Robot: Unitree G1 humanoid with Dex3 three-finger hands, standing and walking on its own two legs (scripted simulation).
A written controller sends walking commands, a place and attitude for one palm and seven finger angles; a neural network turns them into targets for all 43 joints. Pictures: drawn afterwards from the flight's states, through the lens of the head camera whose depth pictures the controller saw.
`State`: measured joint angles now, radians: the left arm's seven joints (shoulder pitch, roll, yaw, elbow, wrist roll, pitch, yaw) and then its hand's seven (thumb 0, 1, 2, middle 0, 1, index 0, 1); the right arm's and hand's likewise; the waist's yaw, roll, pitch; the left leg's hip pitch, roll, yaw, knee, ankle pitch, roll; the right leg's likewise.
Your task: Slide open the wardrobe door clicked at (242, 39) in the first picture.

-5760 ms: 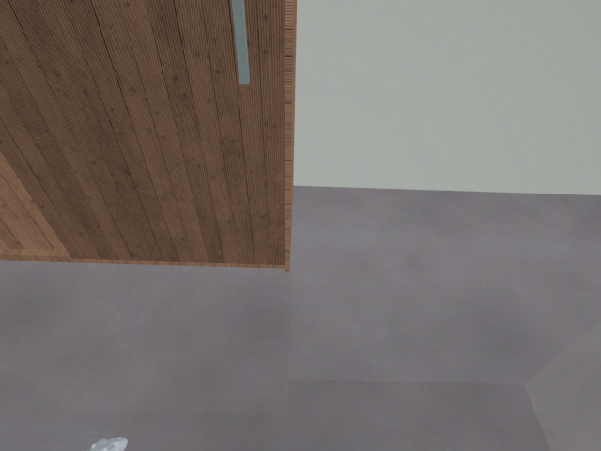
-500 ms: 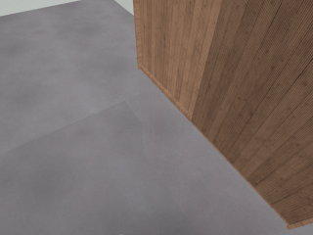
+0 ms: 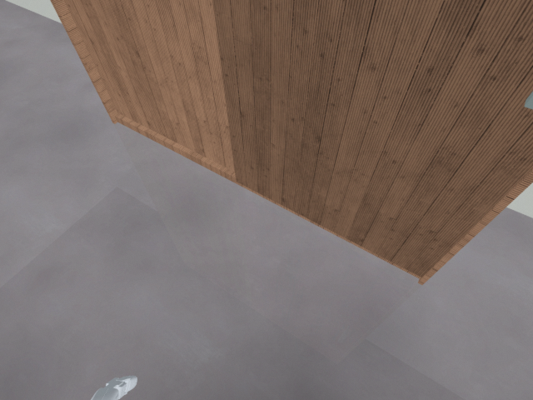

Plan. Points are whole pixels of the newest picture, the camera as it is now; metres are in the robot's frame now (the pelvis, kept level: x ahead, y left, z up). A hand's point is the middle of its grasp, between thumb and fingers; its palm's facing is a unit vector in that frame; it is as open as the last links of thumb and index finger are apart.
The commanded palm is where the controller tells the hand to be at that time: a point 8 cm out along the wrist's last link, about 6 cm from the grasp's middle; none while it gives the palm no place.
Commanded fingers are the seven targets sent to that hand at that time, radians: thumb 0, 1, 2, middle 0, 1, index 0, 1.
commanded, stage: turn to face it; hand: right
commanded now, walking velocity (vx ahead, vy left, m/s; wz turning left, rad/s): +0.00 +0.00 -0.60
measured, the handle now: out of the picture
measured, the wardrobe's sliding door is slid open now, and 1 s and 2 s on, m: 0.00 0.00 0.00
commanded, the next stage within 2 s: take the last steps up to it in 0.76 s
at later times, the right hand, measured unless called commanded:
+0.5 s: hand out of the picture +0.09 -0.19 -0.12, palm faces +0.27 +0.91 -0.31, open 7.4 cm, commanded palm none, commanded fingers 0.00 -0.90 -0.90 0.20 0.30 0.20 0.30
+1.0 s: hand out of the picture -0.13 -0.16 -0.17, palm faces +0.52 +0.82 -0.21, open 7.4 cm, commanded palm none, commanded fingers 0.00 -0.90 -0.90 0.20 0.30 0.20 0.30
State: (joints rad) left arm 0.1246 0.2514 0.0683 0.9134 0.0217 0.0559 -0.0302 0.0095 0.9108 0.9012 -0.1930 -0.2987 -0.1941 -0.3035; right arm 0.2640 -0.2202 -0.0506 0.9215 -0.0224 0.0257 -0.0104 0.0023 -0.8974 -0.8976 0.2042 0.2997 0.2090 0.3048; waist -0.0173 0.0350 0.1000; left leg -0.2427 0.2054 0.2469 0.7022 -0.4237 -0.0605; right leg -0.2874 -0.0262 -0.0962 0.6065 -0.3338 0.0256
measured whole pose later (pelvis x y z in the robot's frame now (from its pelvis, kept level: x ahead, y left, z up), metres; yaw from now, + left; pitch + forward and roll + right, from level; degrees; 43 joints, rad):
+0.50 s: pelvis +0.01 +0.04 +0.01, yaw -18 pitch -1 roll -1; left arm 0.22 0.27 0.09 0.92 0.02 0.08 -0.01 0.01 0.91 0.90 -0.20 -0.30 -0.20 -0.30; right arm 0.12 -0.20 -0.03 0.84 -0.02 0.01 -0.01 0.00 -0.90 -0.90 0.20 0.30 0.21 0.30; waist 0.04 -0.07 0.08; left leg -0.28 0.06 0.09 0.61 -0.31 0.01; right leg -0.41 0.06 0.11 0.93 -0.48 0.03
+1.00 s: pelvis -0.02 +0.01 +0.01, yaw -28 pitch -2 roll +1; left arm 0.15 0.18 0.02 0.96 0.03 0.01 0.00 0.01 0.91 0.90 -0.19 -0.30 -0.20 -0.30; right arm 0.32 -0.25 -0.06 1.04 -0.03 0.06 -0.01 0.01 -0.90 -0.90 0.20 0.30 0.20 0.30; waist -0.05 0.05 0.05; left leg -0.37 0.11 0.09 0.95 -0.47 -0.05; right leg -0.20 -0.01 -0.07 0.55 -0.33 -0.04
